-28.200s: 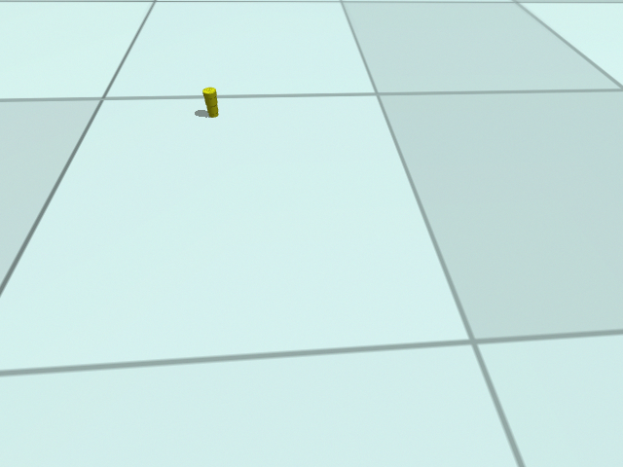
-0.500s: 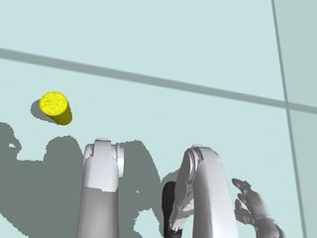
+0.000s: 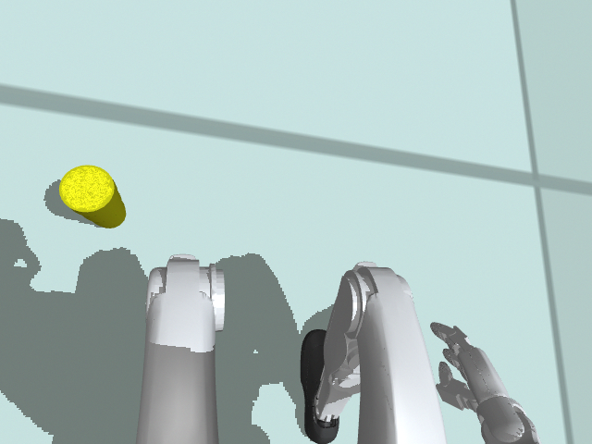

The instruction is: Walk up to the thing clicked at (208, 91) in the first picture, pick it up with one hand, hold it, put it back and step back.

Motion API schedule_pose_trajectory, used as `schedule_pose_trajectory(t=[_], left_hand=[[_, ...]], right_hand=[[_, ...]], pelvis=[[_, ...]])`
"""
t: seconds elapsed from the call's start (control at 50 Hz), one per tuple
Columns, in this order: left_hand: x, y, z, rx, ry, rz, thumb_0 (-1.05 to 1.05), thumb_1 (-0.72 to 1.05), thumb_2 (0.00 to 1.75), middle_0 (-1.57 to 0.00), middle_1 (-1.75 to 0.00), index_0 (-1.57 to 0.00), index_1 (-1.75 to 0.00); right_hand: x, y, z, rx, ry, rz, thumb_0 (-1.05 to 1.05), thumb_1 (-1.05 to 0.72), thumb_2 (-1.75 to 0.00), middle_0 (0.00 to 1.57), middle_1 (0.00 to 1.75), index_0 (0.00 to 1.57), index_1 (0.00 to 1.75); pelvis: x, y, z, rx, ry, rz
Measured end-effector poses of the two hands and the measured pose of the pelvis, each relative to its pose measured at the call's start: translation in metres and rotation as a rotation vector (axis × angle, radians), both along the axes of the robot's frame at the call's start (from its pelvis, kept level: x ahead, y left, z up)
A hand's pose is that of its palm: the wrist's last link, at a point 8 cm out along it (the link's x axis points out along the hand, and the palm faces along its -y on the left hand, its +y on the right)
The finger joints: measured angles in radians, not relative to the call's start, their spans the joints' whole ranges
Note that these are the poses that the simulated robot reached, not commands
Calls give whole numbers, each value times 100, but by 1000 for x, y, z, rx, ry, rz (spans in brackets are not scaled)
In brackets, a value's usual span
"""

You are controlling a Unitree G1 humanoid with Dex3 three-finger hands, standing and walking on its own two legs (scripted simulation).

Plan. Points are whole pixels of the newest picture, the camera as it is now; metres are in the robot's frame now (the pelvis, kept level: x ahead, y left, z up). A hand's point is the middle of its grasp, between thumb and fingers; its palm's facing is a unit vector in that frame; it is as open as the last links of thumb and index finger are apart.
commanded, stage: go down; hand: left
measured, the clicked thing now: (100, 202) +0.43 +0.32 -0.28
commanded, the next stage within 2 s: home in 0.70 s
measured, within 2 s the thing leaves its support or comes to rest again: neither
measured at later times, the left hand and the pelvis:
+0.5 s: hand out of the picture +0.29 +0.51 +0.03, palm faces +0.47 -0.88 -0.05, open 17.7 cm; pelvis +0.00 +0.00 -0.01, yaw -1 degrees
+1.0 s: hand out of the picture +0.31 +0.49 +0.06, palm faces +0.45 -0.89 -0.06, open 17.3 cm; pelvis +0.00 +0.00 +0.03, yaw +1 degrees
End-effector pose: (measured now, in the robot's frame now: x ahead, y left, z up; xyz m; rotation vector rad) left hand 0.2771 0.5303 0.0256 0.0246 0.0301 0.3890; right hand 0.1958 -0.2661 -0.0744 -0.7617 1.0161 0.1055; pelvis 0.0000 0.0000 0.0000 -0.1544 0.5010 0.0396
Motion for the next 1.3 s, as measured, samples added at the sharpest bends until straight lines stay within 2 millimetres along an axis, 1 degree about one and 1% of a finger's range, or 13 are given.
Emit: schedule_pose_trajectory(t=[0.08,0.16,0.34,0.48,0.56,0.66,0.78,0.86,0.94,1.0,1.06,1.2,1.3], left_hand=[[12,-20,-9,-19,4,-47,-2,-60,12,0,-10,-1,-7],[12,-27,-4,-21,18,-25,-2,-59,14,-1,-11,-1,-8],[-14,0,18,33,18,88,-1,-60,13,-1,-11,-1,-7],[-34,19,9,31,-24,106,-1,-60,11,0,-11,-1,-7],[-37,16,0,28,-23,63,-1,-59,12,0,-11,-1,-7],[-32,0,-2,1,-19,-3,-2,-57,14,0,-10,0,-7],[-20,-16,22,-14,-7,-5,-2,-55,16,0,-11,0,-7],[-17,-11,40,-9,5,52,-1,-54,17,-1,-11,-1,-8],[-13,-5,47,12,21,84,-1,-53,18,-3,-13,-2,-9],[-8,-5,41,16,34,79,-1,-53,19,-3,-13,-3,-9],[-1,-11,26,7,52,61,-1,-52,19,-4,-14,-4,-9],[9,-41,-7,-12,93,1,-1,-52,19,-4,-14,-6,-10],[6,-54,-4,0,73,13,-1,-51,17,-3,-12,-4,-8]], right_hand=[[-8,-2,2,5,-2,-61,0,-89,-89,20,30,21,30],[-15,0,4,23,-4,-109,0,-89,-89,20,30,21,30],[-20,2,-6,47,24,-73,0,-90,-89,21,30,21,30],[-7,0,-14,8,27,14,0,-90,-89,21,30,21,30],[2,0,-13,-9,8,27,0,-89,-89,21,30,21,30],[11,6,-4,6,-48,-6,0,-89,-89,20,30,21,30],[13,18,17,59,-112,-60,0,-88,-89,20,30,21,30],[9,21,24,86,-116,-72,0,-88,-89,20,30,21,30],[0,17,21,87,-82,-64,0,-88,-89,20,30,21,30],[-8,12,15,79,-42,-60,0,-88,-89,20,30,21,30],[-16,6,8,67,-3,-65,0,-88,-89,20,30,21,30],[-25,-5,-1,53,38,-120,1,-88,-89,20,30,21,30],[-23,-7,-2,62,35,-149,1,-88,-89,20,30,21,30]], pelvis=[[2,1,2,-2,10,1],[3,1,8,2,22,0],[1,-3,7,17,17,-7],[-2,-3,-8,7,-15,-12],[-3,-1,-12,1,-26,-9],[-3,1,-6,-1,-19,1],[-2,2,15,3,1,7],[-1,1,27,10,19,6],[-1,0,29,17,29,6],[0,0,25,21,32,6],[0,-1,20,22,32,5],[3,-2,15,25,37,5],[6,-6,18,34,45,5]])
